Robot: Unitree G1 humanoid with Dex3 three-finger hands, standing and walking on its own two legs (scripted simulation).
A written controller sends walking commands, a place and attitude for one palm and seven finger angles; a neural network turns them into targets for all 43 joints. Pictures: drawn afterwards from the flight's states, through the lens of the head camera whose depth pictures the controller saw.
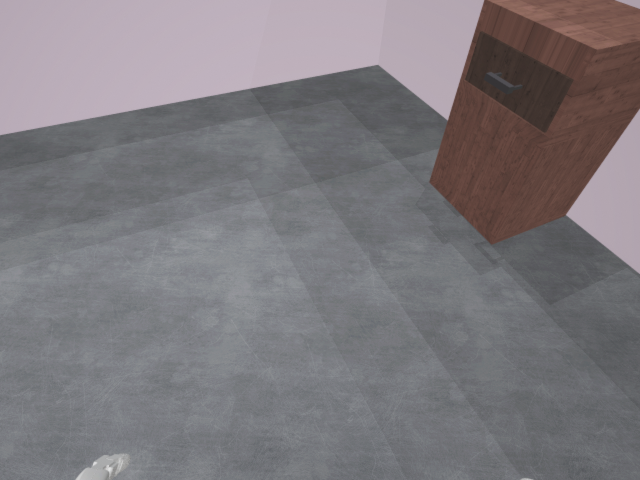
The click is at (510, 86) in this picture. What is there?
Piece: drawer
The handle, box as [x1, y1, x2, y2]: [484, 72, 522, 93]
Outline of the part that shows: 484,78 485,80 505,93 510,93 513,89 521,88 522,86 520,84 514,86 500,78 500,72 494,74 491,72 486,73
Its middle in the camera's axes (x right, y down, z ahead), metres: +0.63 -0.54 +1.34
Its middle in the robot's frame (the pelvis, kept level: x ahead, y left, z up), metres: +1.38 -0.57 -0.13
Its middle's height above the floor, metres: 0.64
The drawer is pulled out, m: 0.00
